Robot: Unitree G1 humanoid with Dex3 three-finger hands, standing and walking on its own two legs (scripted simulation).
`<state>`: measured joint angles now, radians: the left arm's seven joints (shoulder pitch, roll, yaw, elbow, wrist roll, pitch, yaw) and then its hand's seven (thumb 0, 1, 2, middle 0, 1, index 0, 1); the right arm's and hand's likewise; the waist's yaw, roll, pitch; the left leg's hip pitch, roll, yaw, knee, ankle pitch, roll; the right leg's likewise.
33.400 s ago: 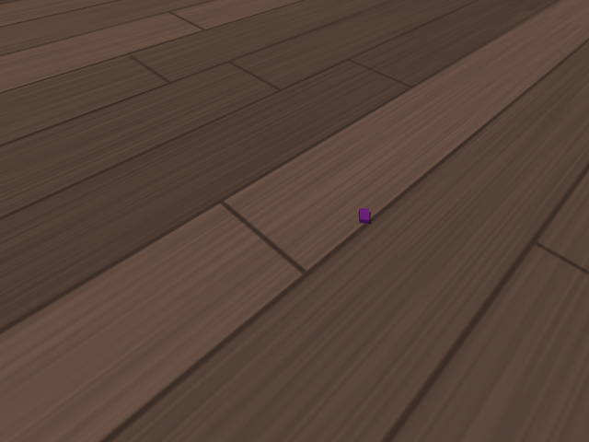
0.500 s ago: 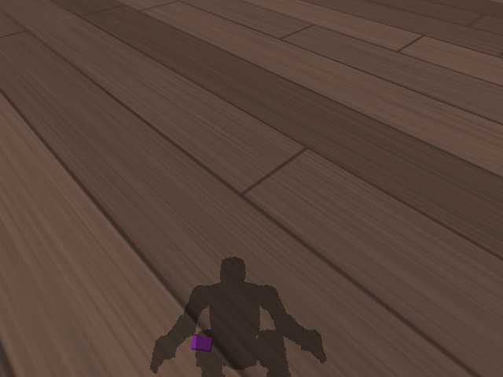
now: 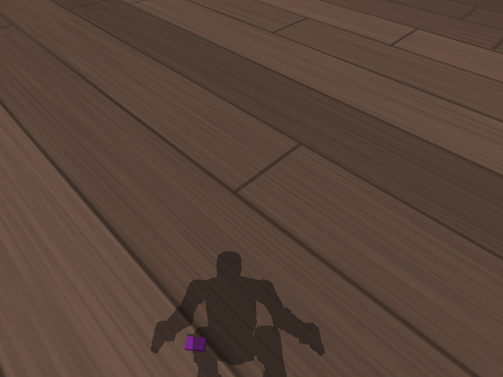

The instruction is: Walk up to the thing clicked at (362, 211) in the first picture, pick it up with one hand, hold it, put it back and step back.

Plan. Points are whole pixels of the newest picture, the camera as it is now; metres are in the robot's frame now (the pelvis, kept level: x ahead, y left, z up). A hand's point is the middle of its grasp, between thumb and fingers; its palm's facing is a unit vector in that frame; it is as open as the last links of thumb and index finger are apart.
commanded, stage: stand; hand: left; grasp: from above
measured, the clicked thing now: (195, 344) +0.40 +0.20 -0.77
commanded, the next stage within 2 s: step back in 1.04 s
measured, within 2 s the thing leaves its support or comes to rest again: neither
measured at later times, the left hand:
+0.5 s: hand out of the picture +0.08 +0.24 -0.16, palm faces +0.01 -0.94 -0.34, open 7.4 cm
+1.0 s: hand out of the picture +0.08 +0.24 -0.15, palm faces -0.01 -0.94 -0.35, open 7.4 cm
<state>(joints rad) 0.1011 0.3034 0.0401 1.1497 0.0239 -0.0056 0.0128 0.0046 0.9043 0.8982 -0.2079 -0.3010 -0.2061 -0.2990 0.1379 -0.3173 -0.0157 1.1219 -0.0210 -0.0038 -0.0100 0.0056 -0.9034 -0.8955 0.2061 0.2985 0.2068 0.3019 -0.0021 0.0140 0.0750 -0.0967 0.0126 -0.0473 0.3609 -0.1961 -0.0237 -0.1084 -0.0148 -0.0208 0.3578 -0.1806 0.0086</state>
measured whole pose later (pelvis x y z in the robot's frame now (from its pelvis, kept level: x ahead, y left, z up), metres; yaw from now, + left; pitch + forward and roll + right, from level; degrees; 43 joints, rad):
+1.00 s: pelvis +0.01 -0.01 +0.00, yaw +0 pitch -3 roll +0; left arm 0.11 0.33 0.02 1.14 0.02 -0.01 0.00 0.01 0.91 0.90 -0.21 -0.30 -0.21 -0.30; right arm 0.13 -0.34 -0.01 1.13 -0.02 -0.01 0.00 0.01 -0.90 -0.90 0.21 0.30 0.21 0.30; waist 0.00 0.01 0.06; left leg -0.09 0.02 -0.04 0.33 -0.19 -0.04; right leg -0.12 0.00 -0.02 0.35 -0.18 0.00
